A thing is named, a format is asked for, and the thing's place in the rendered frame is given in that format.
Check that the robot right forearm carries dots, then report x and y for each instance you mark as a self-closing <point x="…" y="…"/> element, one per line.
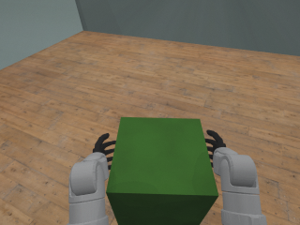
<point x="240" y="186"/>

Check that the carton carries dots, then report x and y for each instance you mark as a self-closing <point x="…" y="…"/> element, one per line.
<point x="161" y="173"/>

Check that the robot right hand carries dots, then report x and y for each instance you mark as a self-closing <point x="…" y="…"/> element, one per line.
<point x="217" y="143"/>

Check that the robot left hand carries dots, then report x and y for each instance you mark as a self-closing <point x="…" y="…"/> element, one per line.
<point x="100" y="147"/>

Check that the robot left forearm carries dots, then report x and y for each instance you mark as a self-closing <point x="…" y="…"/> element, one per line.
<point x="86" y="191"/>

